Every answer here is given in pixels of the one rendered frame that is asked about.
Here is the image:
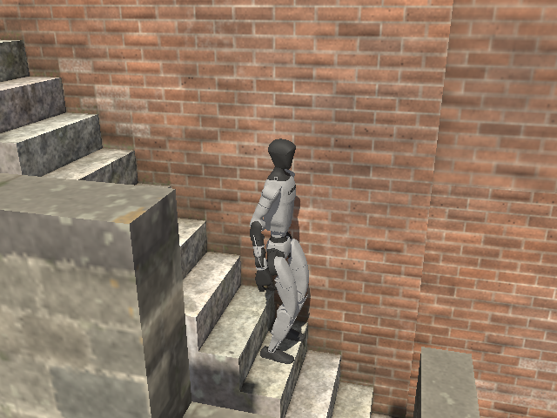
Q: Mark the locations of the stairs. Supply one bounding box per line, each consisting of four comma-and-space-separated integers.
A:
0, 39, 399, 418

